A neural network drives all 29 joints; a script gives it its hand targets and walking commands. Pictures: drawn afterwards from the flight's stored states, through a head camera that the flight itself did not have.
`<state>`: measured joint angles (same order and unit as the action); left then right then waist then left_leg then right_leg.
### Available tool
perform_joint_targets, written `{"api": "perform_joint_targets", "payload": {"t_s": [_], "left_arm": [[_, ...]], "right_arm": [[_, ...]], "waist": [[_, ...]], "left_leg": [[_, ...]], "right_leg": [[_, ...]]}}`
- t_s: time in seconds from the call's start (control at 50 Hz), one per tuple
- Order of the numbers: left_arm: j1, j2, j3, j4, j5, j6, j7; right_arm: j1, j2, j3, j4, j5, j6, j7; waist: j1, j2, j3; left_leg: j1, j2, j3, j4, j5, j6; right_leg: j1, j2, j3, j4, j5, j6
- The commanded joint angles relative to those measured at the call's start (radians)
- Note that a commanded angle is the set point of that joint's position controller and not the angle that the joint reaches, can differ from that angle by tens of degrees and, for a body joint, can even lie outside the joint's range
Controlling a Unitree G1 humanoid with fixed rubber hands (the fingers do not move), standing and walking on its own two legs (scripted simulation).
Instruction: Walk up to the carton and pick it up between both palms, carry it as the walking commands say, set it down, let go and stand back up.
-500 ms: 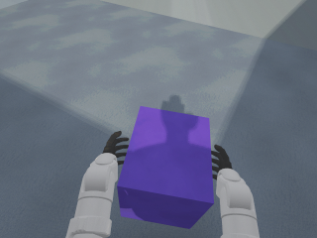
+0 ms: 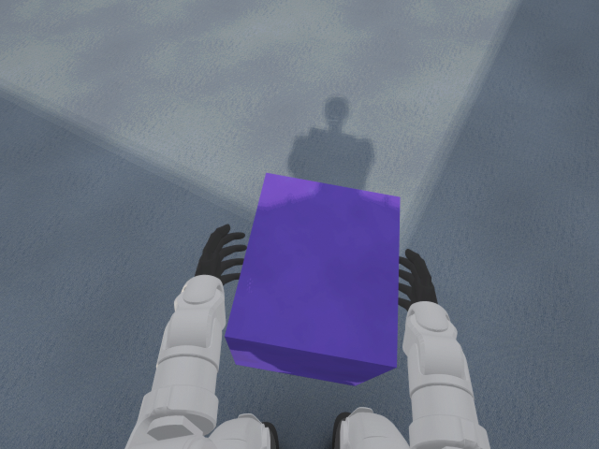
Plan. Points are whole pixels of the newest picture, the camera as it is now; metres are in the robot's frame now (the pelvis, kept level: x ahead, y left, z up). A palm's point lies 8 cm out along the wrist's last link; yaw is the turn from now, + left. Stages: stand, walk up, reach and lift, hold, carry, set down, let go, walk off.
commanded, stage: set down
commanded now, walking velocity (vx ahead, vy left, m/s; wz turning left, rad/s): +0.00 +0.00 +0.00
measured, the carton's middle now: (313, 285) +0.34 -0.02 -0.10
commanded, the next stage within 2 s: none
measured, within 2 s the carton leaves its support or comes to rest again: neither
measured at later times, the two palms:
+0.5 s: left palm (222, 313) +0.31 +0.13 -0.13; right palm (400, 333) +0.28 -0.16 -0.15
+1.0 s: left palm (251, 301) +0.36 +0.10 -0.23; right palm (380, 318) +0.33 -0.15 -0.25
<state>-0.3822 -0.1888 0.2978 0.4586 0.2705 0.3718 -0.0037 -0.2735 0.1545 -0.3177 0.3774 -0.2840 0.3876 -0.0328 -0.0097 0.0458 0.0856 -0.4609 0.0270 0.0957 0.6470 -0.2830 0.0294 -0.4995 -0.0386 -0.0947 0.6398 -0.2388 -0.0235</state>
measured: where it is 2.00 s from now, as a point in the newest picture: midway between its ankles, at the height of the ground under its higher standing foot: outside the picture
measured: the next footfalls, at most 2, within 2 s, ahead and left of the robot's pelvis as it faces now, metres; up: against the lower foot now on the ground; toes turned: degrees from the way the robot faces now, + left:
none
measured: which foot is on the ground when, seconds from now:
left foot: down 0.00-1.00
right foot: down 0.00-1.00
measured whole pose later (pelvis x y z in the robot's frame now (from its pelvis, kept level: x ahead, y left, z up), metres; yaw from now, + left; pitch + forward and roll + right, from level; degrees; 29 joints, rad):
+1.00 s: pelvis -0.05 +0.00 -0.08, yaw -1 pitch +29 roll +2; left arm -0.76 -0.01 0.06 0.74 0.01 -0.05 0.26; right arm -0.71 -0.02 -0.13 0.72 0.00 -0.07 -0.23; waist -0.01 0.04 0.23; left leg -1.23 0.02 0.09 1.08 -0.36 0.04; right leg -1.28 -0.04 -0.03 1.07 -0.28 -0.02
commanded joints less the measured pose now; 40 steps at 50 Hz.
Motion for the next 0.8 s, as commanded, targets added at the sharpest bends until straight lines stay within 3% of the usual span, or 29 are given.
{"api": "perform_joint_targets", "payload": {"t_s": [0.0,0.06,0.1,0.12,0.2,0.24,0.28,0.3,0.36,0.38,0.42,0.44,0.46,0.48,0.56,0.6,0.62,0.64,0.68,0.72,0.74,0.78], "left_arm": [[-0.37,-0.788,-0.408,0.111,-0.067,-0.174,-0.178],[-0.409,-0.725,-0.41,0.103,-0.076,-0.24,-0.148],[-0.419,-0.668,-0.416,0.099,-0.089,-0.282,-0.119],[-0.417,-0.628,-0.41,0.09,-0.09,-0.301,-0.104],[-0.442,-0.417,-0.436,0.031,-0.148,-0.371,-0.004],[-0.437,-0.244,-0.427,-0.008,-0.184,-0.409,0.066],[-0.4,-0.022,-0.411,-0.025,-0.224,-0.437,0.136],[-0.399,0.025,-0.386,-0.001,-0.24,-0.43,0.166],[-0.415,0.083,-0.362,0.041,-0.31,-0.415,0.21],[-0.418,0.075,-0.378,0.069,-0.332,-0.407,0.218],[-0.452,0.077,-0.371,0.091,-0.346,-0.396,0.228],[-0.485,0.053,-0.4,0.082,-0.357,-0.403,0.229],[-0.509,0.04,-0.405,0.092,-0.353,-0.41,0.229],[-0.51,0.018,-0.419,0.108,-0.363,-0.416,0.231],[-0.615,-0.026,-0.458,0.093,-0.379,-0.446,0.223],[-0.596,0.007,-0.4,0.16,-0.357,-0.436,0.231],[-0.556,0.088,-0.277,0.221,-0.301,-0.423,0.241],[-0.502,0.169,-0.161,0.264,-0.248,-0.411,0.256],[-0.477,0.256,-0.034,0.326,-0.16,-0.408,0.276],[-0.472,0.258,0.026,0.337,-0.093,-0.41,0.284],[-0.479,0.24,-0.002,0.331,-0.083,-0.419,0.286],[-0.514,0.193,-0.067,0.29,-0.107,-0.448,0.278]], "right_arm": [[-0.587,0.79,0.548,0.044,0.136,-0.18,0.207],[-0.627,0.719,0.559,0.052,0.148,-0.247,0.183],[-0.639,0.661,0.558,0.053,0.158,-0.289,0.155],[-0.66,0.637,0.572,0.036,0.169,-0.311,0.139],[-0.652,0.424,0.571,0.053,0.195,-0.383,0.045],[-0.631,0.257,0.564,0.039,0.214,-0.42,-0.026],[-0.546,0.071,0.522,0.057,0.224,-0.447,-0.103],[-0.548,0.021,0.49,0.068,0.245,-0.452,-0.126],[-0.553,-0.042,0.451,0.089,0.304,-0.45,-0.173],[-0.541,-0.055,0.439,0.118,0.321,-0.447,-0.18],[-0.593,-0.084,0.442,0.136,0.353,-0.442,-0.185],[-0.584,-0.092,0.427,0.168,0.346,-0.448,-0.181],[-0.613,-0.093,0.433,0.177,0.357,-0.452,-0.176],[-0.616,-0.11,0.419,0.191,0.357,-0.459,-0.175],[-0.71,-0.102,0.435,0.17,0.378,-0.488,-0.162],[-0.724,-0.101,0.403,0.191,0.365,-0.483,-0.168],[-0.7,-0.16,0.318,0.253,0.321,-0.472,-0.179],[-0.678,-0.214,0.235,0.285,0.286,-0.463,-0.186],[-0.617,-0.26,0.129,0.377,0.211,-0.444,-0.202],[-0.605,-0.25,0.091,0.396,0.165,-0.434,-0.204],[-0.584,-0.23,0.082,0.402,0.154,-0.439,-0.203],[-0.6,-0.199,0.093,0.362,0.172,-0.458,-0.197]], "waist": [[-0.008,-0.079,-0.587],[0.026,-0.078,-0.636],[0.02,-0.094,-0.642],[0.04,-0.099,-0.667],[0.035,-0.083,-0.68],[0.041,-0.096,-0.692],[0.017,-0.107,-0.694],[0.026,-0.074,-0.676],[-0.003,-0.07,-0.651],[-0.015,-0.059,-0.618],[0.002,-0.041,-0.603],[-0.025,-0.036,-0.599],[-0.006,-0.02,-0.581],[-0.021,-0.02,-0.576],[-0.029,-0.018,-0.639],[-0.021,-0.042,-0.653],[-0.01,-0.069,-0.617],[0.024,-0.068,-0.626],[0.015,-0.077,-0.584],[0.027,-0.072,-0.587],[0.002,-0.066,-0.621],[-0.015,-0.046,-0.707]], "left_leg": [[-0.038,-0.133,-0.221,0.073,0.329,0.042],[-0.092,-0.139,-0.211,0.113,0.304,0.031],[-0.121,-0.143,-0.2,0.137,0.263,0.029],[-0.138,-0.146,-0.195,0.155,0.259,0.031],[-0.189,-0.16,-0.159,0.185,0.12,0.02],[-0.217,-0.166,-0.138,0.201,0.048,0.016],[-0.201,-0.166,-0.117,0.213,0.014,0.021],[-0.197,-0.165,-0.11,0.213,0.004,0.018],[-0.18,-0.154,-0.114,0.206,-0.071,0.032],[-0.179,-0.149,-0.124,0.189,-0.096,0.032],[-0.204,-0.142,-0.134,0.186,-0.118,0.031],[-0.195,-0.14,-0.156,0.178,-0.133,0.028],[-0.216,-0.141,-0.158,0.184,-0.11,0.022],[-0.233,-0.138,-0.156,0.178,-0.087,0.018],[-0.273,-0.14,-0.18,0.224,-0.055,0.015],[-0.324,-0.146,-0.17,0.253,-0.057,0.015],[-0.367,-0.149,-0.159,0.269,-0.078,0.015],[-0.376,-0.153,-0.148,0.275,-0.087,0.014],[-0.443,-0.156,-0.14,0.292,-0.114,0.01],[-0.471,-0.165,-0.136,0.307,-0.123,0.006],[-0.47,-0.163,-0.147,0.302,-0.09,0.006],[-0.437,-0.164,-0.162,0.316,0.003,0.004]], "right_leg": [[0.079,0.138,0.201,0.083,0.342,0.008],[0.037,0.144,0.198,0.12,0.31,0.007],[0.001,0.15,0.183,0.142,0.263,0.012],[0.005,0.151,0.183,0.155,0.262,0.015],[-0.046,0.152,0.157,0.178,0.128,0.013],[-0.036,0.153,0.146,0.185,0.06,0.013],[-0.008,0.141,0.148,0.174,0.031,0.013],[-0.034,0.137,0.14,0.183,0.01,0.005],[-0.066,0.124,0.129,0.181,-0.063,-0.004],[-0.082,0.117,0.122,0.174,-0.082,-0.013],[-0.106,0.11,0.124,0.187,-0.098,-0.025],[-0.146,0.116,0.109,0.204,-0.074,-0.026],[-0.166,0.111,0.118,0.212,-0.056,-0.031],[-0.176,0.113,0.117,0.217,-0.033,-0.035],[-0.242,0.122,0.127,0.27,0.002,-0.035],[-0.255,0.125,0.117,0.296,-0.013,-0.023],[-0.271,0.13,0.113,0.303,-0.035,-0.019],[-0.275,0.133,0.111,0.307,-0.057,-0.014],[-0.314,0.14,0.109,0.315,-0.075,-0.008],[-0.337,0.151,0.112,0.335,-0.072,0.0],[-0.32,0.159,0.108,0.344,-0.008,0.002],[-0.315,0.167,0.124,0.359,0.096,0.0]]}}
